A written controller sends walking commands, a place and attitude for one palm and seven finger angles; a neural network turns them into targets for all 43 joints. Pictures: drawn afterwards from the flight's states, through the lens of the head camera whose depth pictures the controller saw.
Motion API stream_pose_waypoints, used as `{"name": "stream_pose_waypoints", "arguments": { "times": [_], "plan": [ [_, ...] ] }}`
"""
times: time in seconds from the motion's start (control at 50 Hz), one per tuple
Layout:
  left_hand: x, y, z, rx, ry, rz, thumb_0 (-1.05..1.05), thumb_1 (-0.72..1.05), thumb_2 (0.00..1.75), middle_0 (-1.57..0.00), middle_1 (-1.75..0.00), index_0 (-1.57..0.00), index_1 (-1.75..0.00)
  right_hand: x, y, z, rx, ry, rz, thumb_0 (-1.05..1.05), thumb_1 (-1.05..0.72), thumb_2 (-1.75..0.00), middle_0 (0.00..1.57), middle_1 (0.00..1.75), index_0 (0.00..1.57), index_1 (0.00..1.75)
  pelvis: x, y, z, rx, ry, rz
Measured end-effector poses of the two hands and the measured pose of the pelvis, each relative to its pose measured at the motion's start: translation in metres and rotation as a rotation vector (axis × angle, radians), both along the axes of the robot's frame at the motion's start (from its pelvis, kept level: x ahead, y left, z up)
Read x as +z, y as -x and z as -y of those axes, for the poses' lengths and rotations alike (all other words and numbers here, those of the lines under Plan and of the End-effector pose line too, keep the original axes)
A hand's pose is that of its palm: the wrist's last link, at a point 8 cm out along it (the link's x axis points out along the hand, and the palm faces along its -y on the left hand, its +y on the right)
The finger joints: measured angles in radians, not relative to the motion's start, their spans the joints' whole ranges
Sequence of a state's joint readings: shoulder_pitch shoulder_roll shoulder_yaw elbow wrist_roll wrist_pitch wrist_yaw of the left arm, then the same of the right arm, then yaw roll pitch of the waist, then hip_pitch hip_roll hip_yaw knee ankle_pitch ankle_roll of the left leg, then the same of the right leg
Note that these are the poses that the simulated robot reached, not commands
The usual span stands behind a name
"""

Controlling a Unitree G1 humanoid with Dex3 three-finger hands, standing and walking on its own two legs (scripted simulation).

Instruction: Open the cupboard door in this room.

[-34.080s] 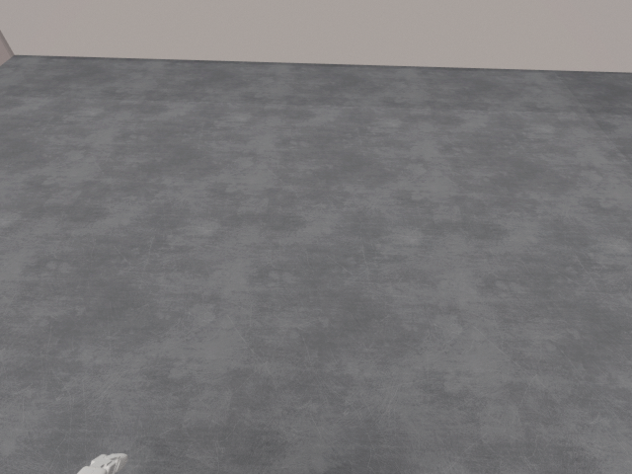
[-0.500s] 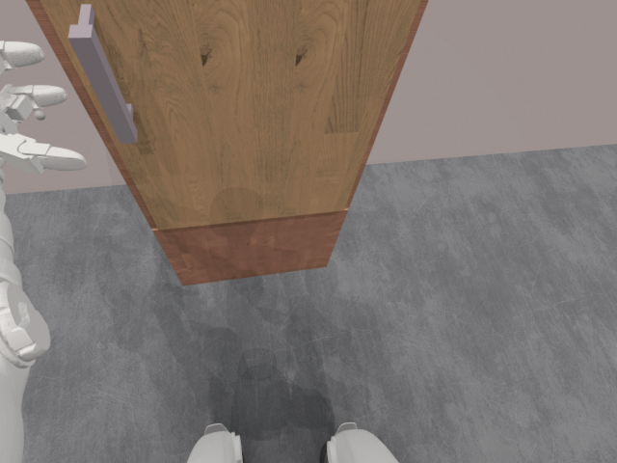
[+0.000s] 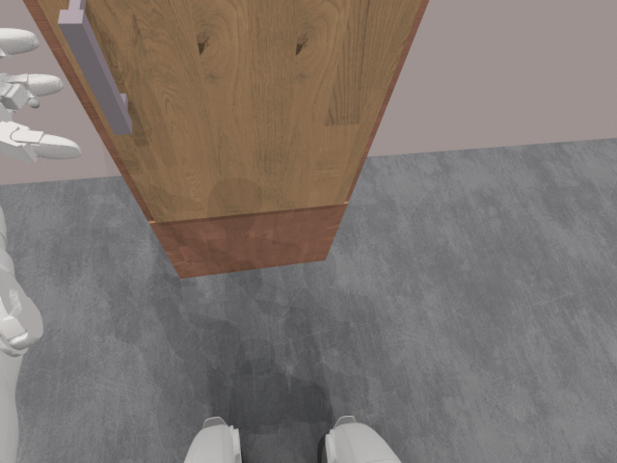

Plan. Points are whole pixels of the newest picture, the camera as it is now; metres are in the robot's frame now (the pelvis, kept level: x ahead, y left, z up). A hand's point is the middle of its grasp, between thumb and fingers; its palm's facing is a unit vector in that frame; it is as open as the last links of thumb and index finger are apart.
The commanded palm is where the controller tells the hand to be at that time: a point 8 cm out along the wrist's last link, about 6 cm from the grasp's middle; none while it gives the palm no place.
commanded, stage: slide the fingers in behind the handle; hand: left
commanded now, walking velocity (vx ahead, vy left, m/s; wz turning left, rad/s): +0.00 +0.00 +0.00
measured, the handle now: (102, 69) +0.57 +0.21 +0.12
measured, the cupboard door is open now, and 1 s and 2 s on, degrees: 0 0 0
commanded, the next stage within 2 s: close the thumb around the handle in 1.66 s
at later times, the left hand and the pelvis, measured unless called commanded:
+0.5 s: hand (56, 101) +0.52 +0.25 +0.11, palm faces +0.06 -1.00 +0.02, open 14.0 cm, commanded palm +0.50 +0.28 +0.11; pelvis +0.01 +0.00 +0.00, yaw +0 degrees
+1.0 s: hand (96, 100) +0.52 +0.21 +0.11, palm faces +0.08 -1.00 -0.01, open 14.0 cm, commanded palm +0.50 +0.25 +0.11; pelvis +0.00 +0.00 +0.00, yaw +0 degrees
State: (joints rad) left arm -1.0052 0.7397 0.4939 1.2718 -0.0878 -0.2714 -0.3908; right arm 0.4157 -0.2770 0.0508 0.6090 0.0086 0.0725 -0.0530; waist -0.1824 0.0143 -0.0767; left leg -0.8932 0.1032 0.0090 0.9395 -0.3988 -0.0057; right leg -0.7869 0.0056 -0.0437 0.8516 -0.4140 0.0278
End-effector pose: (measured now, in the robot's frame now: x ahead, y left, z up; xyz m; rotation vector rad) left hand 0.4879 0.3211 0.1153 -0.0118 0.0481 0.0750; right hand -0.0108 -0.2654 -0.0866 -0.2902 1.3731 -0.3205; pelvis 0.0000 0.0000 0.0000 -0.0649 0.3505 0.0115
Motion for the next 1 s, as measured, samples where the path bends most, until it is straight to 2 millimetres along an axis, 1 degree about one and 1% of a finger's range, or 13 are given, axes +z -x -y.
{"name": "stream_pose_waypoints", "arguments": {
  "times": [0.16, 0.3, 0.4, 0.52, 0.66, 0.84, 1.0],
  "plan": [
    [0.000, -0.008, 0.004, -0.005, 0.001, 0.010, -0.01, -0.50, 0.30, -0.30, -1.20, -0.30, -1.20, 0.001, 0.009, -0.002, -0.019, 0.000, -0.027, 0.01, -0.90, -0.90, 0.21, 0.29, 0.20, 0.30, 0.000, -0.002, -0.001, -0.003, 0.002, -0.009],
    [-0.005, -0.009, 0.007, -0.006, 0.004, 0.001, -0.01, -0.50, 0.30, -0.30, -1.20, -0.30, -1.20, 0.003, 0.010, -0.004, -0.031, -0.005, -0.025, 0.01, -0.90, -0.90, 0.21, 0.29, 0.20, 0.30, 0.001, -0.005, -0.002, -0.009, 0.002, -0.008],
    [-0.004, -0.008, 0.011, -0.008, 0.005, 0.018, -0.01, -0.50, 0.30, -0.30, -1.20, -0.30, -1.20, 0.002, 0.006, -0.006, -0.026, -0.013, -0.021, 0.01, -0.90, -0.90, 0.21, 0.29, 0.20, 0.30, 0.001, -0.006, -0.004, -0.007, 0.003, -0.004],
    [-0.004, -0.007, 0.021, -0.013, 0.011, 0.014, -0.01, -0.50, 0.30, -0.30, -1.20, -0.30, -1.20, 0.000, -0.003, -0.009, -0.014, -0.025, 0.001, 0.01, -0.90, -0.90, 0.21, 0.29, 0.20, 0.30, 0.002, -0.008, -0.005, -0.003, 0.001, 0.005],
    [-0.003, -0.003, 0.026, 0.016, -0.004, 0.016, -0.01, -0.50, 0.30, -0.30, -1.20, -0.28, -1.20, -0.003, -0.011, -0.010, 0.007, -0.039, 0.030, 0.01, -0.90, -0.90, 0.21, 0.29, 0.20, 0.30, 0.002, -0.006, -0.004, 0.004, -0.001, 0.011],
    [-0.002, -0.006, 0.053, -0.012, 0.012, 0.023, -0.01, -0.50, 0.30, -0.30, -1.20, -0.29, -1.20, -0.006, -0.012, -0.006, 0.014, -0.048, 0.045, 0.01, -0.90, -0.90, 0.21, 0.29, 0.20, 0.30, 0.001, -0.003, -0.001, 0.006, -0.005, 0.018],
    [0.000, -0.006, 0.062, 0.002, -0.017, 0.019, -0.01, -0.50, 0.30, -0.30, -1.20, -0.30, -1.21, -0.008, -0.001, -0.002, 0.000, -0.057, 0.039, 0.01, -0.90, -0.90, 0.21, 0.29, 0.20, 0.30, 0.001, 0.000, 0.004, 0.004, -0.010, 0.021]
  ]
}}
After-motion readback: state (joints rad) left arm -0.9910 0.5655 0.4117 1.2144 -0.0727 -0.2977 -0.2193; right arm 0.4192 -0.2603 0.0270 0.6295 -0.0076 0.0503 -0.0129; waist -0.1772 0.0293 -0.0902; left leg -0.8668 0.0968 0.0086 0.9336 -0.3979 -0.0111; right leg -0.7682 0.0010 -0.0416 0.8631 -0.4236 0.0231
